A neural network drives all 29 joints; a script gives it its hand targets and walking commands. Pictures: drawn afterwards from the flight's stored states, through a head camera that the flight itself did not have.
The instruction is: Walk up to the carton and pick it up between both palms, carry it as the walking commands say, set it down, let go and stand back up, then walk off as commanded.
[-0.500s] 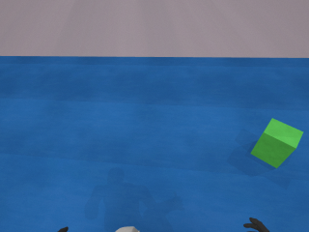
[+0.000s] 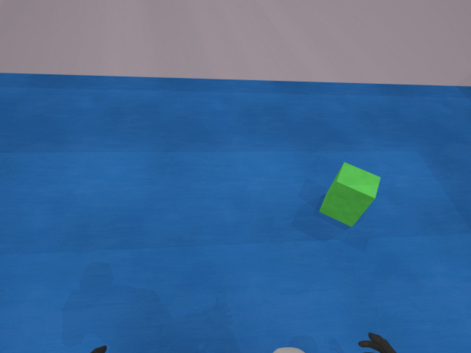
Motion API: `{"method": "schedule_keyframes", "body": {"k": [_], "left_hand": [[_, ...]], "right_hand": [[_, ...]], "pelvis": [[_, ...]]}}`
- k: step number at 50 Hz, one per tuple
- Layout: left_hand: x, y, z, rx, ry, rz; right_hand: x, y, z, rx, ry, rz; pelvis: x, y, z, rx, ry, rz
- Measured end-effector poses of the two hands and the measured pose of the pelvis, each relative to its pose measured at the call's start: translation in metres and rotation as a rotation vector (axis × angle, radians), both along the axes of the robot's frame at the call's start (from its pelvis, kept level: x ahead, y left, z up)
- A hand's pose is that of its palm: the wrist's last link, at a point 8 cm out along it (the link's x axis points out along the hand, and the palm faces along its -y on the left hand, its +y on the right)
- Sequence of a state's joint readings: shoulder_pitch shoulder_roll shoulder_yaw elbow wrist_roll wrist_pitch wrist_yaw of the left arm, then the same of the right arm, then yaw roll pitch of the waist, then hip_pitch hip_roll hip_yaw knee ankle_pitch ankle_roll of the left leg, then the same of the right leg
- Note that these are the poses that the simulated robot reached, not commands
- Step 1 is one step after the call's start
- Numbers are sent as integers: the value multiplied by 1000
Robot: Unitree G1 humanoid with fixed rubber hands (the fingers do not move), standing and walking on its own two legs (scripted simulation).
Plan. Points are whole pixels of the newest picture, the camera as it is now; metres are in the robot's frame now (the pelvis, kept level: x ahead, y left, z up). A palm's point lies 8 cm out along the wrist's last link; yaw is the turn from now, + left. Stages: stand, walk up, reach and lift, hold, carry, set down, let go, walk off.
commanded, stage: walk up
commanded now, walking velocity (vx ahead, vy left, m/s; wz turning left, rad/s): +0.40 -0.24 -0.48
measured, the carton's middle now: (348, 195) +0.92 -0.61 -0.65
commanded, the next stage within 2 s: none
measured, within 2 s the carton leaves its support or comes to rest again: neither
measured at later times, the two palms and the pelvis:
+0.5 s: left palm (188, 309) +0.23 +0.09 -0.13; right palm (456, 352) +0.17 -0.45 -0.17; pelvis +0.12 -0.17 -0.04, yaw -9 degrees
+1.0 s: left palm (230, 236) +0.38 +0.02 -0.11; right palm (439, 237) +0.42 -0.52 -0.14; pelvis +0.35 -0.24 -0.02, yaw -26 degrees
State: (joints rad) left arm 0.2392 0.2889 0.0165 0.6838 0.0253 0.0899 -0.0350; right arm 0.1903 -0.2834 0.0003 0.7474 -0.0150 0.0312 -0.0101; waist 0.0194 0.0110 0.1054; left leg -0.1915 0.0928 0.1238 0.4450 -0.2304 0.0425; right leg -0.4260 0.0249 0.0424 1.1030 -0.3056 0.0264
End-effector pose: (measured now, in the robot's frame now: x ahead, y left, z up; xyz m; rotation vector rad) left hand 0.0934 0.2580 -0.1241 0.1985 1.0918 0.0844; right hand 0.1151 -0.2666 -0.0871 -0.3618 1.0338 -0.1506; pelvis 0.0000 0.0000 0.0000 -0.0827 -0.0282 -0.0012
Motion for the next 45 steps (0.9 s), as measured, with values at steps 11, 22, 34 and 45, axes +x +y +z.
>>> {"method": "schedule_keyframes", "body": {"k": [11,22,34,45], "left_hand": [[62,-49,11,-35,-70,-102],[142,-140,9,70,-155,-124],[118,-210,27,151,165,-79],[221,-235,32,189,237,-165]], "right_hand": [[-53,-54,-3,-15,76,-145],[25,-158,-61,71,49,-121],[145,-217,-57,191,-28,-145],[233,-244,-54,215,-57,-276]], "pelvis": [[30,-41,2,0,-59,-60],[102,-143,-34,113,9,-130],[187,-208,-11,194,53,-299],[294,-232,-8,201,56,-437]]}}
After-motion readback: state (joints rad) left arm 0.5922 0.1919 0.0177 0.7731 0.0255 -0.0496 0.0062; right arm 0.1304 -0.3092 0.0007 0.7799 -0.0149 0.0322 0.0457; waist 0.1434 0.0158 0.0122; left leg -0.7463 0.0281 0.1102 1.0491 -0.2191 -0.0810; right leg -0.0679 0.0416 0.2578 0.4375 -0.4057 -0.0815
